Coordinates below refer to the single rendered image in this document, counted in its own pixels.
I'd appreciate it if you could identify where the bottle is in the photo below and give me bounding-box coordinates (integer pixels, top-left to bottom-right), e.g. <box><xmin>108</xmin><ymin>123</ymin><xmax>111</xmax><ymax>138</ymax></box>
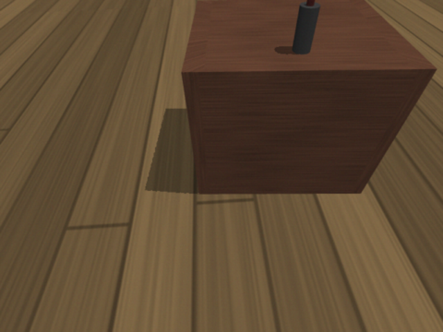
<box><xmin>292</xmin><ymin>0</ymin><xmax>320</xmax><ymax>55</ymax></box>

